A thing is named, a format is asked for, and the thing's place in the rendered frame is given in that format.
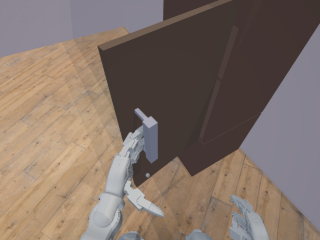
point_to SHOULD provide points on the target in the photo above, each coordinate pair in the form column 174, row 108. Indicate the robot left hand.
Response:
column 122, row 168

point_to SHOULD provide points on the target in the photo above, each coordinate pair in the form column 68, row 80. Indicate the robot left forearm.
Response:
column 105, row 218

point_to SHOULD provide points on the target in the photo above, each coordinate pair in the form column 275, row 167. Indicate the robot right hand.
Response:
column 251, row 227

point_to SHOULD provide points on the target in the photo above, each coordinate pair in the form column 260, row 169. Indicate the handle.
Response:
column 150, row 132

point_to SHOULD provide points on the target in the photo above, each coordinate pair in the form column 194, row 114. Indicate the cupboard door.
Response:
column 168, row 70

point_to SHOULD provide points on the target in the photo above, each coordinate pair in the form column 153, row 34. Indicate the robot right shin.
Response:
column 196, row 230

